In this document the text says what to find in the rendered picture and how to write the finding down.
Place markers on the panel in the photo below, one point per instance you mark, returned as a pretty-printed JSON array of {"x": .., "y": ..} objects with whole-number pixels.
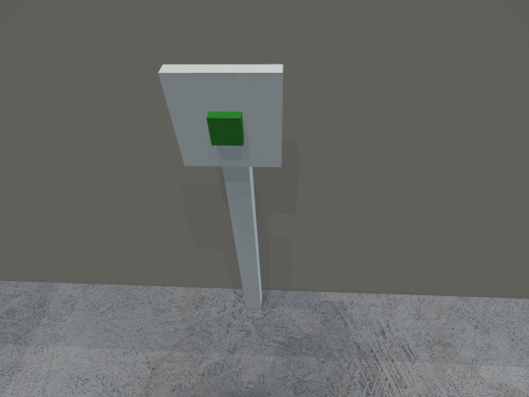
[{"x": 191, "y": 91}]

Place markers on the button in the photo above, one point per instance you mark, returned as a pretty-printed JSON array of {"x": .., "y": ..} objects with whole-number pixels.
[{"x": 225, "y": 128}]

